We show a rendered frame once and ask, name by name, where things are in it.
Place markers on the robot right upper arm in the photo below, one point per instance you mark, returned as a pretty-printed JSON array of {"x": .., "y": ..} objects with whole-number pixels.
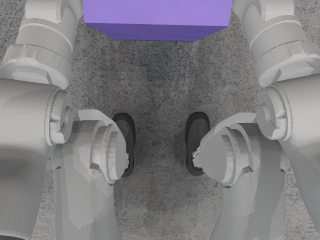
[{"x": 289, "y": 111}]

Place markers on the left robot foot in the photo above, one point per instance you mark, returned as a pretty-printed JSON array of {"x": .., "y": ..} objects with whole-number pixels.
[{"x": 127, "y": 126}]

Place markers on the robot left thigh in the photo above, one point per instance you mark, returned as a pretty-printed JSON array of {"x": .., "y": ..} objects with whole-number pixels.
[{"x": 83, "y": 201}]

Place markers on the carton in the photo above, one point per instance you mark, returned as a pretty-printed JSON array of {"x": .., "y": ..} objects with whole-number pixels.
[{"x": 157, "y": 20}]

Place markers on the robot left upper arm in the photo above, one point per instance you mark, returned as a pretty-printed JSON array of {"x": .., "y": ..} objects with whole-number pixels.
[{"x": 34, "y": 117}]

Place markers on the right robot forearm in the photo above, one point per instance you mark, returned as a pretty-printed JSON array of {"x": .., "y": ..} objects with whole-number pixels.
[{"x": 276, "y": 40}]

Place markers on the left robot forearm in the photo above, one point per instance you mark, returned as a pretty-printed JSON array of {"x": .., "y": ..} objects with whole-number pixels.
[{"x": 45, "y": 42}]

